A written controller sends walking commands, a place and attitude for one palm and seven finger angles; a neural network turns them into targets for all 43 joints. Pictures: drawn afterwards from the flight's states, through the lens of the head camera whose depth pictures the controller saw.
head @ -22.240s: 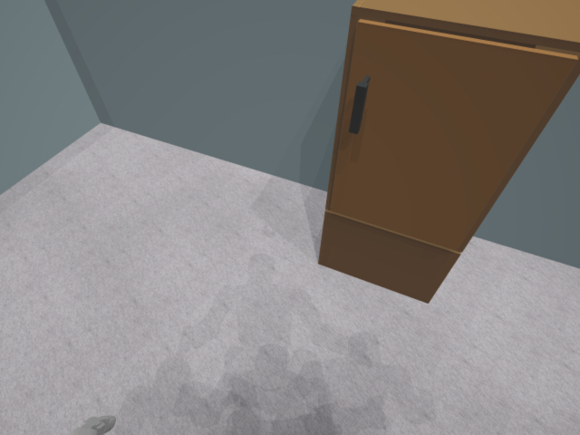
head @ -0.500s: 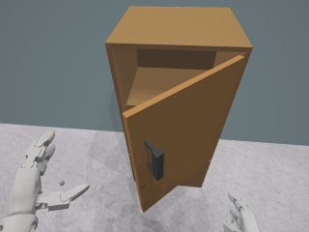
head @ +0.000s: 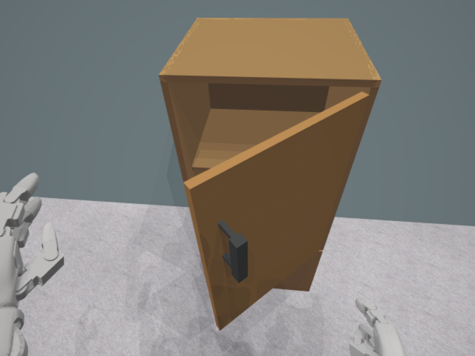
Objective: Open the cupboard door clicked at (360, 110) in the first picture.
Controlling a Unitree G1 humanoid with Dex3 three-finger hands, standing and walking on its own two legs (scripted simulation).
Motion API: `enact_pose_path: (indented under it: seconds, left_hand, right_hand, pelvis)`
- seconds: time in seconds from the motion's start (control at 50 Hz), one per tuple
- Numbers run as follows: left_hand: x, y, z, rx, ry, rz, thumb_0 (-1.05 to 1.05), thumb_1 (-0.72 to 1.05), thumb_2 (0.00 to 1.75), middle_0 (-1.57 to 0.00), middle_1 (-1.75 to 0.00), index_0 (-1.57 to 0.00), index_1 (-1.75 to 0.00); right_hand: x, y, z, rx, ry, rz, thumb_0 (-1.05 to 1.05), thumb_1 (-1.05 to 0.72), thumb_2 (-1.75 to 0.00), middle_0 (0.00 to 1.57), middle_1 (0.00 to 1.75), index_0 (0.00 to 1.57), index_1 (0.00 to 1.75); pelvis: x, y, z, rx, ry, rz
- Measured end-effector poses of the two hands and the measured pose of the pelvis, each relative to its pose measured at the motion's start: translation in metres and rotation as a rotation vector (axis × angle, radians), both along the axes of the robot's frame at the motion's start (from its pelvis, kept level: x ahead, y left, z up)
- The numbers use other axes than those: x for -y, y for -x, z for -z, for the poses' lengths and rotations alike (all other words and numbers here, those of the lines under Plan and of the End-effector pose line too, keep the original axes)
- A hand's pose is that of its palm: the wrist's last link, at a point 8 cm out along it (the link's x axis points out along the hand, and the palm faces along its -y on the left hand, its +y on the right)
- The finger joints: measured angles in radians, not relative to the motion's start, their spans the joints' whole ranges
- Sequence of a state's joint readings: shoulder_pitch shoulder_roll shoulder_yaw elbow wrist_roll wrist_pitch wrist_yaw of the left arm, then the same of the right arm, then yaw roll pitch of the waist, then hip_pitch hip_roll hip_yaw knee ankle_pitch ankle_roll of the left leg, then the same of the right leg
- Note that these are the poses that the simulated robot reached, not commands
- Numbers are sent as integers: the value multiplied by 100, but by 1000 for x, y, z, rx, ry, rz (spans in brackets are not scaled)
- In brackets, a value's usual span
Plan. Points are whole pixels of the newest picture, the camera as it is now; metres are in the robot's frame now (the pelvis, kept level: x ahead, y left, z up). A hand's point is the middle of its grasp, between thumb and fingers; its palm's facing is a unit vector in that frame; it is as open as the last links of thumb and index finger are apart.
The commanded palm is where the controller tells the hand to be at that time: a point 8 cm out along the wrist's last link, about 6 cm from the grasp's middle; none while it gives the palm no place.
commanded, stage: draw the hand back to the body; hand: left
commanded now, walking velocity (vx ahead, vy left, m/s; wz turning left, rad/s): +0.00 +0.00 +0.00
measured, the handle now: (232, 251) +0.30 +0.06 +0.02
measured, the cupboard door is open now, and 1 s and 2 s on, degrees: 43 43 43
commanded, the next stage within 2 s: step back with the hand held close in 0.20 s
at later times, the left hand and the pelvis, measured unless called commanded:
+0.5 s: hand (62, 254) +0.19 +0.25 +0.16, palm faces +0.41 -0.79 -0.46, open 7.5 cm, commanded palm +0.13 +0.29 +0.17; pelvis -0.01 -0.01 +0.00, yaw -1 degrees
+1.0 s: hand (2, 317) +0.11 +0.28 +0.15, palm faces +0.42 -0.76 -0.50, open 7.4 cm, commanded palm +0.04 +0.32 +0.17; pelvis -0.09 +0.02 -0.02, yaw +1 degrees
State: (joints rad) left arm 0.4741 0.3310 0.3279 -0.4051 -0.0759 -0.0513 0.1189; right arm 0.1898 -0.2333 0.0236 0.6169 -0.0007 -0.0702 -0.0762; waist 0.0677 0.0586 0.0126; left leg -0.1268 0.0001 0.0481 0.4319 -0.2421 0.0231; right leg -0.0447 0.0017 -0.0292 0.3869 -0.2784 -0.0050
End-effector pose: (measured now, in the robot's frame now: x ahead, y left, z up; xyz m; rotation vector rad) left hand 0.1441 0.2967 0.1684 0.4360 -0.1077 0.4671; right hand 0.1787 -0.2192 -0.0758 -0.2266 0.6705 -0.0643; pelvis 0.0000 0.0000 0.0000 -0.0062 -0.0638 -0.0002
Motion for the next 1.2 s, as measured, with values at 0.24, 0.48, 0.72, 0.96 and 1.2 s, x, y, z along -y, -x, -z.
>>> enact_pose_path:
  seconds: [0.24, 0.48, 0.72, 0.96, 1.2]
  left_hand:
    - [11, 5, 2, -4, 3, 13, 2, 88, 90, -21, -30, -21, -30]
    - [7, -2, -10, 4, -91, 41, 2, 89, 90, -21, -30, -21, -30]
    - [5, 12, -2, -53, -131, 149, 2, 88, 90, -21, -30, -21, -30]
    - [-15, 66, -5, 47, -170, 103, 2, 88, 90, -21, -30, -21, -30]
    - [-18, 126, -7, 136, -159, 34, 2, 88, 90, -21, -30, -21, -30]
  right_hand:
    - [12, 8, 1, -2, 5, 17, 1, -91, -90, 20, 30, 21, 30]
    - [20, 13, 1, -21, 3, 54, 1, -91, -90, 20, 30, 21, 30]
    - [26, 56, -4, -61, 52, 157, 1, -91, -90, 20, 30, 20, 30]
    - [2, 105, 4, -37, 48, 116, 1, -91, -90, 20, 30, 21, 30]
    - [-9, 140, 22, -93, 48, 35, 1, -91, -89, 20, 30, 21, 30]
  pelvis:
    - [10, 4, 0, 14, 1, 0]
    - [11, 13, -1, -37, 12, 13]
    - [-5, 41, 3, -61, 6, 36]
    - [-18, 86, 13, -48, 22, 9]
    - [-18, 122, 20, -44, 9, -38]
